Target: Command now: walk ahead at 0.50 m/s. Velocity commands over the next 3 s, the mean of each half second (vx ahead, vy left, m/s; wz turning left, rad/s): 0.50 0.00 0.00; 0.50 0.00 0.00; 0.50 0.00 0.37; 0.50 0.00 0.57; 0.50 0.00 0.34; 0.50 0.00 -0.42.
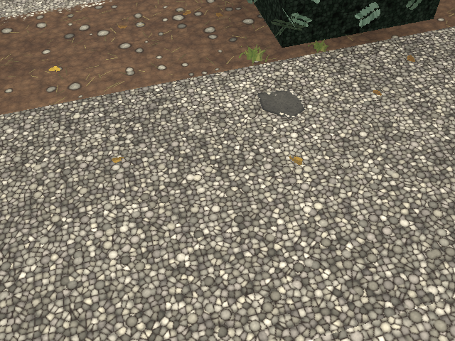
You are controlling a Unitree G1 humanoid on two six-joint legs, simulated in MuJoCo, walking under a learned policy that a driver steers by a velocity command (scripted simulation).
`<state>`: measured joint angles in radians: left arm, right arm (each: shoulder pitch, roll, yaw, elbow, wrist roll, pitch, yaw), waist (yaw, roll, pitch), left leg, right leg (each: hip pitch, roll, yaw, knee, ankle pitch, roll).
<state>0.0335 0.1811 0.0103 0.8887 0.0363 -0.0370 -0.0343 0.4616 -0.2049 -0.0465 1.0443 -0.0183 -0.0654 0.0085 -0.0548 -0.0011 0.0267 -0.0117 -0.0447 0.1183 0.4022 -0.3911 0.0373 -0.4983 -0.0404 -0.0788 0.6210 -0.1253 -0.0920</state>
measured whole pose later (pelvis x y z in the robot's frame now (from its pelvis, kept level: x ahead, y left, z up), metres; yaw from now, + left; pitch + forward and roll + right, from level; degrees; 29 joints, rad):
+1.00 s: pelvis +0.51 +0.01 -0.04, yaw +1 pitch +0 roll +2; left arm -0.01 0.23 0.06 0.89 0.03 -0.04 -0.05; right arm 0.52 -0.20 -0.03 1.07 -0.04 -0.11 -0.02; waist -0.11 -0.05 0.04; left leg 0.09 -0.11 0.07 0.55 -0.65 0.09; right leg -0.56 -0.06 -0.05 0.51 0.46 -0.09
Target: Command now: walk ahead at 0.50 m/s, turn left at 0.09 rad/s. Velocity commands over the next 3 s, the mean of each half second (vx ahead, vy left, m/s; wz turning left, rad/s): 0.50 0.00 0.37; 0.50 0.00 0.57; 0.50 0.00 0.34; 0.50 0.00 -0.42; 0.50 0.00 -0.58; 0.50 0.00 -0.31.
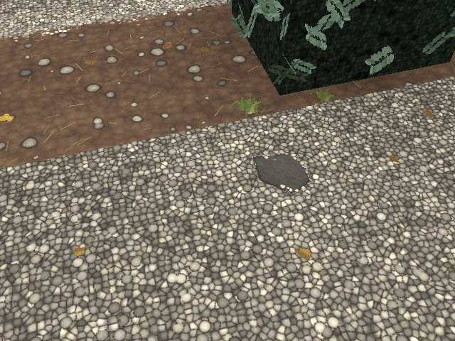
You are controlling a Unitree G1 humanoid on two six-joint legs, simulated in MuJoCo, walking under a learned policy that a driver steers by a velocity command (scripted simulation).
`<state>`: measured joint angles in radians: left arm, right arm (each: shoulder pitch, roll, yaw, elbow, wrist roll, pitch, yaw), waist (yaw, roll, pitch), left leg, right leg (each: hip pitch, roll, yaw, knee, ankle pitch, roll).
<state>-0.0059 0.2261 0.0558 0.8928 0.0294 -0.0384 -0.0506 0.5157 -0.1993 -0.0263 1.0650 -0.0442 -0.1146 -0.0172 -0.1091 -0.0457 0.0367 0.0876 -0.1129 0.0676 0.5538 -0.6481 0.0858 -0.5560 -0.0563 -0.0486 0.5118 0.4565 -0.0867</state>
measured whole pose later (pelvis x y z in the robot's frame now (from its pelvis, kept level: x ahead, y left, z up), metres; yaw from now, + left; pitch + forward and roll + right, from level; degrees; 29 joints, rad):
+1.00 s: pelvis +0.55 +0.11 -0.11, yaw +31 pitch +2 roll +0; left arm 0.02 0.26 0.04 0.76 0.03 -0.02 -0.03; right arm 0.47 -0.26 -0.07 0.93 -0.01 -0.05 -0.01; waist -0.10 -0.04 0.03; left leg 0.03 -0.15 -0.20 0.27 -0.31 0.13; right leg -0.64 -0.05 0.02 0.70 -0.07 0.04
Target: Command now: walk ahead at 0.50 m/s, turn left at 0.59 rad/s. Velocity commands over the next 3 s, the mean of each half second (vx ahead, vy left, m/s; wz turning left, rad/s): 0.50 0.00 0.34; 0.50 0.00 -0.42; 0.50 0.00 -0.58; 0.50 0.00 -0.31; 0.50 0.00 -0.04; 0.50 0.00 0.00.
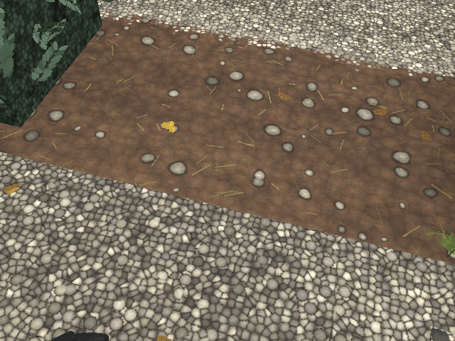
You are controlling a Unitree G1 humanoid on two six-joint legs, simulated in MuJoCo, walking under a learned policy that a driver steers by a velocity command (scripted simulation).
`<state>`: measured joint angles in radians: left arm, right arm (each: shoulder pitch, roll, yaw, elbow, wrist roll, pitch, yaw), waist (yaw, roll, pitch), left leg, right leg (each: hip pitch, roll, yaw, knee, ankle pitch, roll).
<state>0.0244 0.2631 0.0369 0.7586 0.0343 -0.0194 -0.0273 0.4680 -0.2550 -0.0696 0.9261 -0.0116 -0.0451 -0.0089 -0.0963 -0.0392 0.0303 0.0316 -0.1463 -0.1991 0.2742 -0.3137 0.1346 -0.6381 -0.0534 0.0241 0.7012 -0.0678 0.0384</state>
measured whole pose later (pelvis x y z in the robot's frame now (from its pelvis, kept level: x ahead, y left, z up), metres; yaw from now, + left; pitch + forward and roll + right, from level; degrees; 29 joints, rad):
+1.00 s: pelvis +0.50 +0.03 +0.00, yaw -7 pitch +1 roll +2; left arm 0.09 0.25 0.05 0.75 0.04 0.01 -0.08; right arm 0.41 -0.24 -0.04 0.91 -0.02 -0.09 -0.01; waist -0.05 -0.03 0.04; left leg 0.07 0.00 0.27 0.24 -0.33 0.01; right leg -0.62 -0.07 -0.07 0.73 -0.07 -0.06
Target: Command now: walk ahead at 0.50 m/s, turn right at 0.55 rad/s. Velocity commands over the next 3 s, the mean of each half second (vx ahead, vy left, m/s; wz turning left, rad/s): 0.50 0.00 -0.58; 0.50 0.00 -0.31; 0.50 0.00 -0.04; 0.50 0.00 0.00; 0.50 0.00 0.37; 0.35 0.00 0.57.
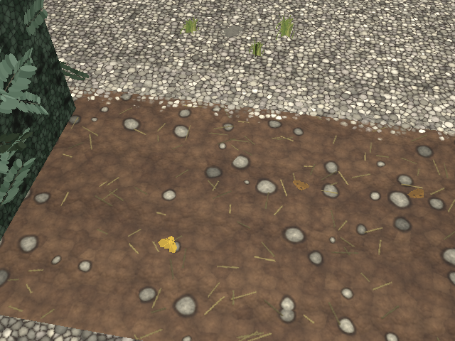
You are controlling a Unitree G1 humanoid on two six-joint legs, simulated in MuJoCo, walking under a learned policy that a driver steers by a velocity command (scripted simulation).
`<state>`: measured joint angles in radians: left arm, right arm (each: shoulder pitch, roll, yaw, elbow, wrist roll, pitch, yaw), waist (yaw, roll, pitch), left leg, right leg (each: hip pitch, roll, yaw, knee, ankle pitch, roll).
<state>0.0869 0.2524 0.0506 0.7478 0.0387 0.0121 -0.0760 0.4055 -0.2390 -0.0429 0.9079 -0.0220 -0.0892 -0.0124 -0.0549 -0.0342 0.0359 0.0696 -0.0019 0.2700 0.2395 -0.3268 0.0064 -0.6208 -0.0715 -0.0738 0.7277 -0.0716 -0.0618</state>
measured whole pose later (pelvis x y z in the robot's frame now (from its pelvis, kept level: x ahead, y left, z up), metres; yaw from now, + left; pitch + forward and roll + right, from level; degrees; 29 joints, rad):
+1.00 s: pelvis +0.52 -0.11 +0.01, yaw -27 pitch +1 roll +2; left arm 0.12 0.26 0.02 0.74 0.04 -0.02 -0.05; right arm 0.43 -0.24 -0.04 0.90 -0.01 -0.08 0.02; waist -0.06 -0.05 0.02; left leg -0.04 -0.05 0.06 0.24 -0.22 0.05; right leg -0.59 -0.06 0.01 0.73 -0.12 -0.02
